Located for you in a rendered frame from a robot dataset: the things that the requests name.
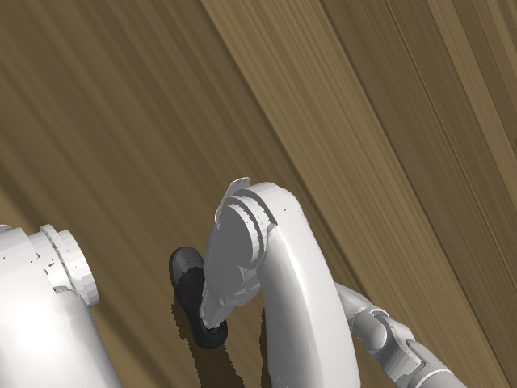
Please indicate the right robot hand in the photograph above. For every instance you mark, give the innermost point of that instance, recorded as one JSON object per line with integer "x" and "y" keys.
{"x": 353, "y": 303}

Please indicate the right robot arm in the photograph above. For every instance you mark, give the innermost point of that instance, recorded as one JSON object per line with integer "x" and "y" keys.
{"x": 406, "y": 362}

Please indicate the right robot foot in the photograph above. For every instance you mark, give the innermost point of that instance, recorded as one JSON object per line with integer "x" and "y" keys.
{"x": 187, "y": 277}

